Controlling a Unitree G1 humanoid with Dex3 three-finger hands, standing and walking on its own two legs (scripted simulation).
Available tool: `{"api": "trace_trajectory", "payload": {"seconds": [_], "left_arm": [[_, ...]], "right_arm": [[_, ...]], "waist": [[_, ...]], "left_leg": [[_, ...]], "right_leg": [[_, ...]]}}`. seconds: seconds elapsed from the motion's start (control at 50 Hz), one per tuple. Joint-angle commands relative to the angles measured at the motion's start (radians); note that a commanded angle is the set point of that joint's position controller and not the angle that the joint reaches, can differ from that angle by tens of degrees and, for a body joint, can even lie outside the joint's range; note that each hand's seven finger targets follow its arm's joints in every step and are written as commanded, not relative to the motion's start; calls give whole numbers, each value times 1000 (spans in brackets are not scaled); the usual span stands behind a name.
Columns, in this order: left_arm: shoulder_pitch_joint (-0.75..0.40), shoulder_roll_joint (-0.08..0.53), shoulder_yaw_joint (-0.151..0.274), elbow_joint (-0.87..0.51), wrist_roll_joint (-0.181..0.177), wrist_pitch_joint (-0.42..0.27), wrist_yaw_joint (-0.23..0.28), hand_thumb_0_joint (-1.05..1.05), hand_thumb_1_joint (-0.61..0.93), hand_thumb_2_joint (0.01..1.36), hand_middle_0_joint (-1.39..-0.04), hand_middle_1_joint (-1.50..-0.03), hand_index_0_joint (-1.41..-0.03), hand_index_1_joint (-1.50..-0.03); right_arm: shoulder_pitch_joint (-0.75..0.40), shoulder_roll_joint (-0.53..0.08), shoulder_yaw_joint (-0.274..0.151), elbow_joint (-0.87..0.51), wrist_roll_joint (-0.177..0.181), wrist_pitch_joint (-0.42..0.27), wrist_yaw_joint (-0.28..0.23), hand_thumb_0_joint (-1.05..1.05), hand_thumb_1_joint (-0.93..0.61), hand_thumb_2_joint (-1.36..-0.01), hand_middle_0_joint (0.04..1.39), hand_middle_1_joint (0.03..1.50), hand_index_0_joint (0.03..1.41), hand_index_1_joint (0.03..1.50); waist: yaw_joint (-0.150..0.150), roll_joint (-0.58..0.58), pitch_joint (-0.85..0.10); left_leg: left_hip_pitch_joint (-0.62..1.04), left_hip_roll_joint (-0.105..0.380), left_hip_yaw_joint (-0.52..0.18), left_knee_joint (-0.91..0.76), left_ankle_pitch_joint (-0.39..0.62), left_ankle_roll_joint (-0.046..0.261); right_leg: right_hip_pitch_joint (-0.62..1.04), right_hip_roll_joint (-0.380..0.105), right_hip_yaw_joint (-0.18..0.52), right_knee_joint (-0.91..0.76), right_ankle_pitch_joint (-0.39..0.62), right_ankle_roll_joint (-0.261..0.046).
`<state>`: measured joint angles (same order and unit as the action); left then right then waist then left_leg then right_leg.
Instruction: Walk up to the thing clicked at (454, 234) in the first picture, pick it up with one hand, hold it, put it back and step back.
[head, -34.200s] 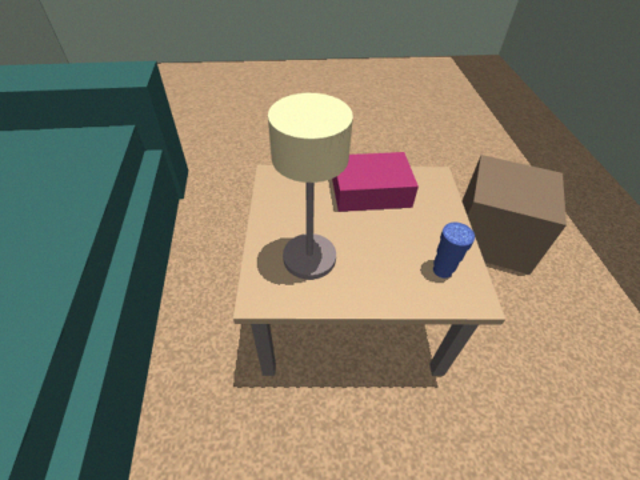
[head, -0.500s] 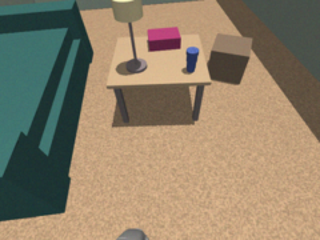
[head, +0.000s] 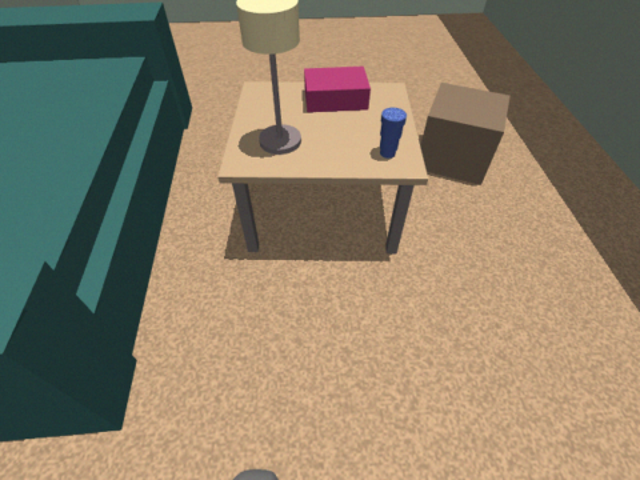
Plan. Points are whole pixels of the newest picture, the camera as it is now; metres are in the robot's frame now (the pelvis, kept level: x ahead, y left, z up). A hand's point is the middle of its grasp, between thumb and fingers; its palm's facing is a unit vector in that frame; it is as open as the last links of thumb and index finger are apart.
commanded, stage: step back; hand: right
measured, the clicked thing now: (390, 134) +1.10 -0.21 -0.27
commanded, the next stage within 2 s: stand in 0.42 s
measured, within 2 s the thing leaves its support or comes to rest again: neither
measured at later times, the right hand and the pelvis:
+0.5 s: hand (485, 476) +0.15 -0.21 -0.14, palm faces -0.01 +0.95 -0.32, open 7.4 cm; pelvis +0.03 +0.03 +0.01, yaw -2 degrees
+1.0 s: hand out of the picture +0.09 -0.24 -0.14, palm faces +0.03 +0.94 -0.33, open 7.4 cm; pelvis +0.03 +0.02 +0.02, yaw -2 degrees
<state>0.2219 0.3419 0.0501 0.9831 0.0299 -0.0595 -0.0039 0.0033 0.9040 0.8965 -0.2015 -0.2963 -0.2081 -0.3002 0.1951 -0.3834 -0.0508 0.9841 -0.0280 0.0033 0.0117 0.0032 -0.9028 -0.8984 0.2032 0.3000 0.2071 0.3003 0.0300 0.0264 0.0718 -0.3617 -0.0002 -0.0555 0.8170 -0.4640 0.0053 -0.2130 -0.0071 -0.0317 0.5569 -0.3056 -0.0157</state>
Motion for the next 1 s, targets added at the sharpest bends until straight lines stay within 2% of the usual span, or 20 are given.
{"api": "trace_trajectory", "payload": {"seconds": [0.0,0.02,0.04,0.06,0.08,0.1,0.12,0.18,0.22,0.24,0.28,0.36,0.42,0.46,0.62,0.66,0.76,0.82,0.88,0.98], "left_arm": [[-89,283,53,-82,-11,-8,20,0,900,900,-200,-300,-200,-300],[-96,281,45,-81,-19,0,21,0,900,900,-200,-300,-200,-300],[-88,264,36,-82,-21,7,21,0,900,900,-200,-300,-200,-300],[-84,236,25,-88,-24,12,20,0,900,900,-200,-300,-200,-300],[-66,205,17,-91,-34,23,18,0,900,900,-200,-300,-200,-300],[-56,227,25,-63,-42,35,24,0,900,900,-200,-300,-200,-300],[-65,229,23,-48,-28,36,25,0,900,900,-200,-300,-200,-300],[-22,236,21,-2,-21,23,22,0,900,900,-200,-300,-200,-300],[-58,252,24,8,-23,17,19,0,900,900,-200,-300,-200,-300],[-83,255,24,5,-25,16,20,0,900,900,-200,-300,-200,-300],[-95,249,18,15,-27,15,23,0,900,900,-200,-300,-200,-300],[-121,243,12,32,-23,20,23,0,900,900,-200,-300,-200,-300],[-136,211,-7,63,-28,20,15,0,900,900,-200,-300,-200,-300],[-139,210,-11,73,-27,19,14,0,900,900,-200,-300,-200,-300],[-175,229,-8,93,-21,16,13,0,900,900,-200,-300,-200,-300],[-167,223,-9,95,-21,14,13,0,900,900,-200,-300,-200,-300],[-169,224,-8,97,-22,14,13,0,900,900,-200,-300,-200,-300],[-159,221,-7,100,-22,16,12,0,900,900,-200,-300,-200,-300],[-166,223,-6,102,-20,21,12,0,900,900,-200,-300,-200,-300],[-162,221,-7,102,-22,23,9,0,900,900,-200,-300,-200,-300]], "right_arm": [[2,-134,-37,-41,3,-33,-12,0,-900,-900,200,300,200,300],[7,-132,-40,-28,2,-34,-14,0,-900,-900,200,300,200,300],[5,-144,-45,-18,0,-34,-18,0,-900,-900,200,300,200,300],[4,-174,-52,-18,-6,-36,-24,0,-900,-900,200,300,200,300],[-33,-221,-53,-33,-8,-40,-29,0,-900,-900,200,300,200,300],[-83,-265,-54,-43,6,-37,-25,0,-900,-900,200,300,200,300],[-118,-258,-53,-35,1,-34,-23,0,-900,-900,200,300,200,300],[-177,-207,-27,-27,5,-29,-23,0,-900,-900,200,300,200,300],[-179,-180,-19,-9,10,-30,-23,0,-900,-900,200,300,200,300],[-173,-177,-16,1,11,-31,-22,0,-900,-900,200,300,200,300],[-188,-179,-16,17,14,-31,-20,0,-900,-900,200,300,200,300],[-209,-175,-16,39,15,-30,-20,0,-900,-900,200,300,200,300],[-176,-176,-7,58,23,-40,-14,0,-900,-900,200,300,200,300],[-204,-171,-6,61,23,-41,-13,0,-900,-900,200,300,200,300],[-202,-164,-4,83,22,-42,-8,0,-900,-900,200,300,200,300],[-214,-165,-5,81,21,-45,-8,0,-900,-900,200,300,200,300],[-189,-162,0,95,23,-46,-10,0,-900,-900,200,300,200,300],[-187,-168,1,97,22,-45,-11,0,-900,-900,200,300,200,300],[-175,-169,3,101,21,-41,-12,0,-900,-900,200,300,200,300],[-155,-178,5,107,19,-42,-12,0,-900,-900,200,300,200,300]], "waist": [[-29,-170,-67],[-40,-154,-75],[-39,-121,-82],[-34,-57,-107],[-21,42,-141],[-7,93,-142],[-5,84,-109],[21,98,-104],[1,60,-115],[-10,43,-135],[-8,31,-158],[-13,5,-162],[-35,-4,-161],[-26,-9,-137],[-34,-27,-98],[-26,-23,-116],[-33,-21,-124],[-29,-16,-119],[-35,-22,-83],[-37,-17,-79]], "left_leg": [[99,19,83,-226,145,3],[162,9,92,-317,271,10],[219,20,65,-346,383,22],[267,100,-27,-351,499,47],[245,225,-189,-420,458,110],[112,294,-232,-434,389,190],[75,291,-231,-443,358,190],[66,200,-112,-393,357,93],[105,143,-56,-363,401,48],[142,140,-42,-367,448,45],[200,144,-30,-358,539,50],[242,154,-13,-391,572,53],[271,158,-37,-445,562,43],[297,148,-26,-453,537,35],[262,138,-22,-525,423,15],[283,139,-16,-514,468,16],[284,140,-11,-515,505,9],[289,139,-7,-520,476,9],[259,135,-15,-544,376,7],[246,139,-23,-552,355,6]], "right_leg": [[-13,-221,149,-84,519,-128],[-37,-193,121,-36,511,-99],[-66,-162,110,-2,460,-66],[-114,-128,100,30,349,-41],[-123,-51,79,86,157,-8],[-12,-14,28,114,-72,-3],[21,-15,31,84,-116,-7],[67,-49,78,-49,83,-20],[64,-84,126,-83,217,-27],[70,-93,127,-88,267,-27],[64,-94,120,-102,326,-19],[73,-93,111,-131,337,-11],[102,-98,109,-175,302,8],[73,-105,115,-219,284,9],[102,-118,115,-277,212,10],[105,-125,116,-281,247,9],[129,-128,114,-281,285,7],[117,-127,114,-292,260,8],[93,-122,115,-304,182,7],[98,-122,119,-306,170,3]]}}
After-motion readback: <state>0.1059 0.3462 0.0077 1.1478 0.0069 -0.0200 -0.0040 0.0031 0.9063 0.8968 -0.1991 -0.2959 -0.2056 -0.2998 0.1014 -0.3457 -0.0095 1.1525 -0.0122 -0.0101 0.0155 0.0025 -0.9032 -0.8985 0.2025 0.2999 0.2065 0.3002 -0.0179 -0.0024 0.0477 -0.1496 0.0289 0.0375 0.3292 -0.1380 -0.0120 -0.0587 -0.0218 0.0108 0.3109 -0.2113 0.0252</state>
